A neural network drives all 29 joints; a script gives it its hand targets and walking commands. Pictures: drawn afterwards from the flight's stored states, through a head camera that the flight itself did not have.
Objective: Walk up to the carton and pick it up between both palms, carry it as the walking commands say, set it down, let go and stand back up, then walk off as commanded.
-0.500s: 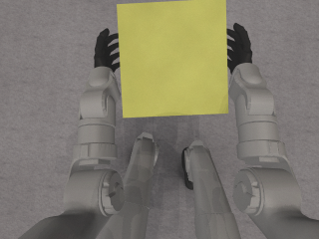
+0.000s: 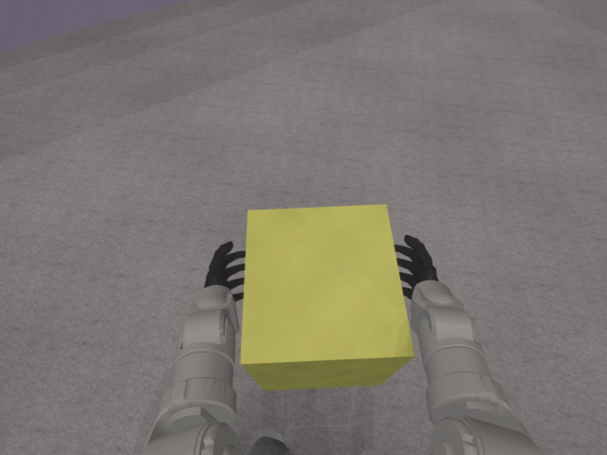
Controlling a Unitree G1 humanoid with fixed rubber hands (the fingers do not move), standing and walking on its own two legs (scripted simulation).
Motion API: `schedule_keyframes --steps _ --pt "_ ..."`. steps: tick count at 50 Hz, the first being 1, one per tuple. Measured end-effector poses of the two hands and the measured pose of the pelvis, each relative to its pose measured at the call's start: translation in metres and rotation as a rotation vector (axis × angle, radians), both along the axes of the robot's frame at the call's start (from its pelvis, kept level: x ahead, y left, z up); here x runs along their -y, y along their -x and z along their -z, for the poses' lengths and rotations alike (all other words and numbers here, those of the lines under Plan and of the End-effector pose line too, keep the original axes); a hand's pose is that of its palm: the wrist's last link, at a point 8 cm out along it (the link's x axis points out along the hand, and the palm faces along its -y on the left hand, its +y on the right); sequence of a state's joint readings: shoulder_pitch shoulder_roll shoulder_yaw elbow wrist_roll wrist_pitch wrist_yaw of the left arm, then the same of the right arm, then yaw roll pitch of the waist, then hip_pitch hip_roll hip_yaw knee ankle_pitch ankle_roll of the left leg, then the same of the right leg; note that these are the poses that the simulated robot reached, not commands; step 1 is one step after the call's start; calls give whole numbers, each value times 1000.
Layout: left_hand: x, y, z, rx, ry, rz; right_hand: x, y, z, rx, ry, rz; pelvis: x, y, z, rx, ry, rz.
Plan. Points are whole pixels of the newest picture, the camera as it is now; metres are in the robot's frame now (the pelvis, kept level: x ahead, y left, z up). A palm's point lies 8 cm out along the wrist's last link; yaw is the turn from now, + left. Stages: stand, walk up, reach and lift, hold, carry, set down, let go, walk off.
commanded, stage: reach and lift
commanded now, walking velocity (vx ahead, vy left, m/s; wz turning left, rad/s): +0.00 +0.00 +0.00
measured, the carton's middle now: (320, 305) +0.36 +0.04 -0.09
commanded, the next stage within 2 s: none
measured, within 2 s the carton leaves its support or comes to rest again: neither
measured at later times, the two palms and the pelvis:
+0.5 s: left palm (206, 279) +0.32 +0.19 +0.04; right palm (433, 276) +0.36 -0.10 +0.05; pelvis +0.04 +0.00 +0.05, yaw +0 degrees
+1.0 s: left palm (195, 283) +0.29 +0.18 +0.09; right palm (456, 279) +0.33 -0.11 +0.10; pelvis +0.02 -0.01 +0.05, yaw +1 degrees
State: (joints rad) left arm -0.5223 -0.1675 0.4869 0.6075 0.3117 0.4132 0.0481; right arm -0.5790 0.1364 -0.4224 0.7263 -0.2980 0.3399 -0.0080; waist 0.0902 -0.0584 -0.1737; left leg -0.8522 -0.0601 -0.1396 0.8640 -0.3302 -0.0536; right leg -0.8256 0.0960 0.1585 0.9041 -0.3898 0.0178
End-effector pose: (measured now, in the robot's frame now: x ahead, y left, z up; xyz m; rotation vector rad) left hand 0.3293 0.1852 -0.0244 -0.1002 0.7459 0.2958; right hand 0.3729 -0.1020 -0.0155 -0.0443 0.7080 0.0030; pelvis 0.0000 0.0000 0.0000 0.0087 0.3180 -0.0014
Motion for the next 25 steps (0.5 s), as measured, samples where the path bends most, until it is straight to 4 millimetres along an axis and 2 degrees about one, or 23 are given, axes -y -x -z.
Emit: schedule_keyframes --steps 7,11,25 --pt "-2 12 0 -28 -5 -10 -2 12 6 -29 -7 -6 -2 -17 -21 -1 8 -1" --pt "-4 14 -6 -18 -2 -11 -4 17 2 -21 -13 3 -3 -22 -28 5 10 -4" --pt "-3 9 -60 38 -5 13 -3 14 -61 36 3 12 -5 -35 -46 153 5 1"
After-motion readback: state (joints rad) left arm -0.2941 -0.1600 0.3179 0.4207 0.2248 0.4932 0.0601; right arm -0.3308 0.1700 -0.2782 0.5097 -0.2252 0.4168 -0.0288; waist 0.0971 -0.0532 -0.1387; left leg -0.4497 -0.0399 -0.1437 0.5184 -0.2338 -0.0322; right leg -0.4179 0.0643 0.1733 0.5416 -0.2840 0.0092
